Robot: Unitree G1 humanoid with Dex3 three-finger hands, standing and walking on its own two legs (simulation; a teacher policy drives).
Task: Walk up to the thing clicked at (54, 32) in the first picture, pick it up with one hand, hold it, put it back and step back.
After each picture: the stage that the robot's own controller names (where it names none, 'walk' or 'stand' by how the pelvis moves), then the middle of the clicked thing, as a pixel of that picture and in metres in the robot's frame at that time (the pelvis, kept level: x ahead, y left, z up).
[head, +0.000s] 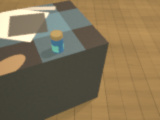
stand; (57, 42) +0.71 +0.17 -0.07
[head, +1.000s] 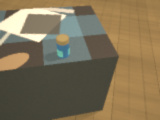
walk; (63, 46) +0.66 +0.16 -0.05
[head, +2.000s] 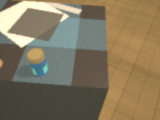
stand; (38, 62) +0.47 +0.24 -0.05
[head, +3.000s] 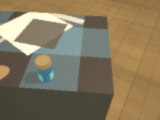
stand; (44, 69) +0.49 +0.19 -0.04
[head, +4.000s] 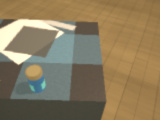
stand; (36, 79) +0.45 +0.22 -0.06
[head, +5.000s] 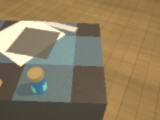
stand; (37, 81) +0.45 +0.21 -0.07
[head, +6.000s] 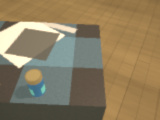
stand; (35, 83) +0.44 +0.22 -0.07
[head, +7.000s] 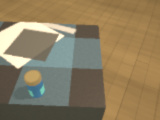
stand; (35, 84) +0.43 +0.22 -0.07
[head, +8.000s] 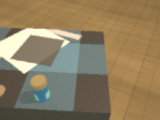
rise first; (40, 88) +0.43 +0.21 -0.07
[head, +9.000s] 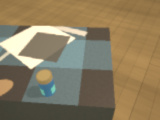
go down; (46, 83) +0.45 +0.20 -0.07
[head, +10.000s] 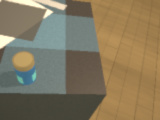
go down; (25, 69) +0.43 +0.19 -0.02
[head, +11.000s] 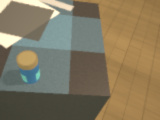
approach; (29, 68) +0.44 +0.19 -0.01
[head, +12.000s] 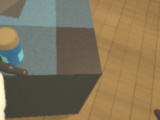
close; (9, 48) +0.47 +0.20 +0.03
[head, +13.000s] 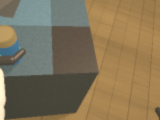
lift; (7, 46) +0.48 +0.19 +0.03
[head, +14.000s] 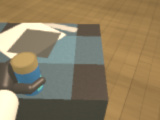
lift; (28, 74) +0.33 +0.17 +0.14
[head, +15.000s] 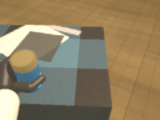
hold; (28, 72) +0.33 +0.17 +0.15
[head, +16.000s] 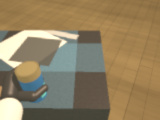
hold; (32, 82) +0.33 +0.17 +0.12
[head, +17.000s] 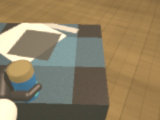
hold; (24, 81) +0.32 +0.19 +0.11
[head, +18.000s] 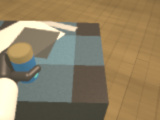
crouch; (24, 63) +0.38 +0.19 +0.13
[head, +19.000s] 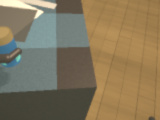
lower; (5, 47) +0.47 +0.21 +0.07
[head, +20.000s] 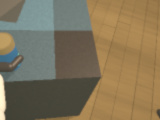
lower; (6, 53) +0.46 +0.20 +0.02
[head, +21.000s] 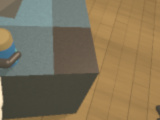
lower; (3, 49) +0.47 +0.20 +0.03
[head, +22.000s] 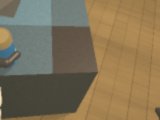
lower; (3, 48) +0.47 +0.20 +0.03
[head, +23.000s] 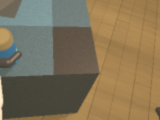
rest; (4, 48) +0.47 +0.20 +0.03
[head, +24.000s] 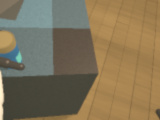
withdraw; (7, 51) +0.47 +0.20 +0.02
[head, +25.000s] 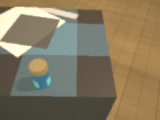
sink last; (40, 74) +0.43 +0.18 -0.02
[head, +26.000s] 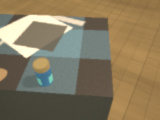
stand; (43, 72) +0.47 +0.20 -0.03
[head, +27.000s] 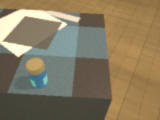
stand; (37, 73) +0.44 +0.20 -0.02
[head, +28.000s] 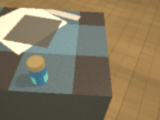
stand; (38, 71) +0.45 +0.20 -0.01
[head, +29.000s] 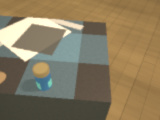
stand; (42, 76) +0.46 +0.19 -0.05
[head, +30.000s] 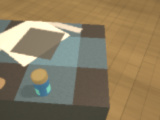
stand; (41, 83) +0.44 +0.20 -0.07
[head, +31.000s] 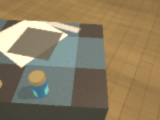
stand; (39, 84) +0.43 +0.20 -0.07
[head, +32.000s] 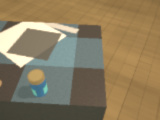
stand; (38, 83) +0.44 +0.21 -0.07
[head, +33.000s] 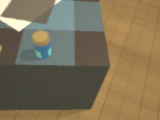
walk; (42, 45) +0.55 +0.18 -0.06
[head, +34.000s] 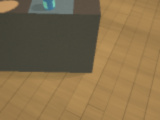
walk; out of the picture +0.89 +0.27 -0.04
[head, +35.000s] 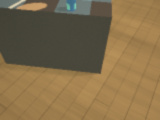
stand; (71, 1) +1.11 +0.16 -0.05
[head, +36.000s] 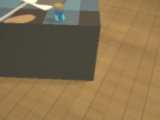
stand; (59, 12) +1.06 +0.20 -0.07
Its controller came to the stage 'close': yes
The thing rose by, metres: 0.21
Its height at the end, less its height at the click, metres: +0.00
